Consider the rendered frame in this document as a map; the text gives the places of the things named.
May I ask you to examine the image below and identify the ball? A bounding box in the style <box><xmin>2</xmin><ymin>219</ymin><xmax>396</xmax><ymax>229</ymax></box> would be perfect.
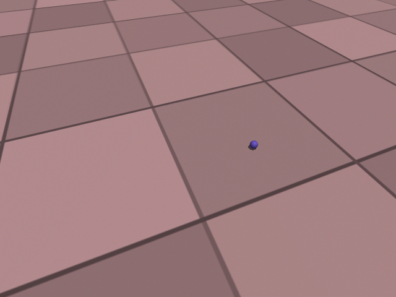
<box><xmin>250</xmin><ymin>140</ymin><xmax>258</xmax><ymax>149</ymax></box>

